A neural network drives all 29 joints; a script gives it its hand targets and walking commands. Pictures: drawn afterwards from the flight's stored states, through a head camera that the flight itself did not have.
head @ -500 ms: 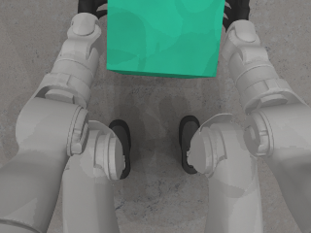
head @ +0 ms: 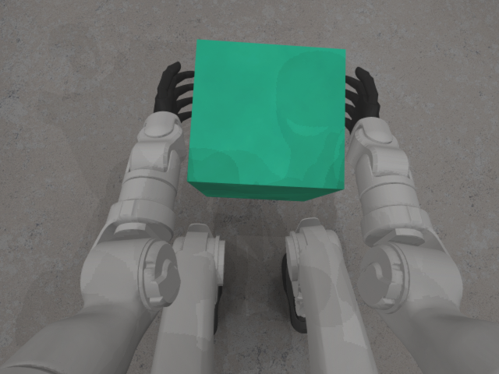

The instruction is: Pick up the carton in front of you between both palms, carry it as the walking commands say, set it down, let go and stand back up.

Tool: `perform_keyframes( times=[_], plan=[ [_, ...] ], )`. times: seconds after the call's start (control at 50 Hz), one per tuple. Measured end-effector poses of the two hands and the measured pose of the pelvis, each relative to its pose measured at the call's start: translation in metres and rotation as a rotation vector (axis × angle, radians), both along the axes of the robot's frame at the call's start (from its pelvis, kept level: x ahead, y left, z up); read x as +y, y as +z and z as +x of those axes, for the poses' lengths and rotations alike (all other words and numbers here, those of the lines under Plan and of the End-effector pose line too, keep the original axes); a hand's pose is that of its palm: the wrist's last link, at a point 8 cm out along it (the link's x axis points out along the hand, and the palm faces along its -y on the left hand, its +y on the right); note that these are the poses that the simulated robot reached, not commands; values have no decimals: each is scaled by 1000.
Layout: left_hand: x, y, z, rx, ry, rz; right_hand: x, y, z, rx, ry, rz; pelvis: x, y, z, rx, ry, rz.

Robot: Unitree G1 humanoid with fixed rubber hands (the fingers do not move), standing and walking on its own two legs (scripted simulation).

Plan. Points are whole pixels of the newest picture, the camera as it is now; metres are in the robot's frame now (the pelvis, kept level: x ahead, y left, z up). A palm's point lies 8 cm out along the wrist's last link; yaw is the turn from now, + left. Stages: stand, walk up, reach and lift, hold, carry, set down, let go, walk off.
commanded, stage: reach and lift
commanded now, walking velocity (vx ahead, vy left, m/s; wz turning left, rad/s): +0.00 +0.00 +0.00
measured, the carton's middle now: (262, 138) +0.48 -0.02 -0.14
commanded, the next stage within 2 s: none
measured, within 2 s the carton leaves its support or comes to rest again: neither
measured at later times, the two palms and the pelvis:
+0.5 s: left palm (122, 86) +0.46 +0.13 +0.09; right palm (414, 88) +0.45 -0.16 +0.09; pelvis +0.05 +0.00 +0.13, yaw +0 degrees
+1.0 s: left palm out of the picture +0.42 +0.14 +0.25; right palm out of the picture +0.41 -0.16 +0.25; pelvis +0.09 +0.00 +0.27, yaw +0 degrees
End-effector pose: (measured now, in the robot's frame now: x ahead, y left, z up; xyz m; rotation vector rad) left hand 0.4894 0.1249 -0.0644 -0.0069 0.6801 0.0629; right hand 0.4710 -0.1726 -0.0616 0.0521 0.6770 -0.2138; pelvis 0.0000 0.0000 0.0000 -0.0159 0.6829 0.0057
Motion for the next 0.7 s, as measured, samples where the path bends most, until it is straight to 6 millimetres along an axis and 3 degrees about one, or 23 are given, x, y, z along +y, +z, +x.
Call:
perform_keyframes(
  times=[0.1, 0.26, 0.7],
  plan=[
    [-4, 28, -4, -1, 4, 5, -4, 26, -5, -1, -6, 4, 0, 25, 4, 17, -12, 9],
    [6, 72, -16, -6, 37, 2, 5, 70, -9, -6, 17, 14, -2, 64, 19, 8, -15, 19],
    [12, 219, -51, 5, 58, -5, 11, 217, -40, 4, 26, 17, -1, 192, 65, -205, -9, 13]
  ],
)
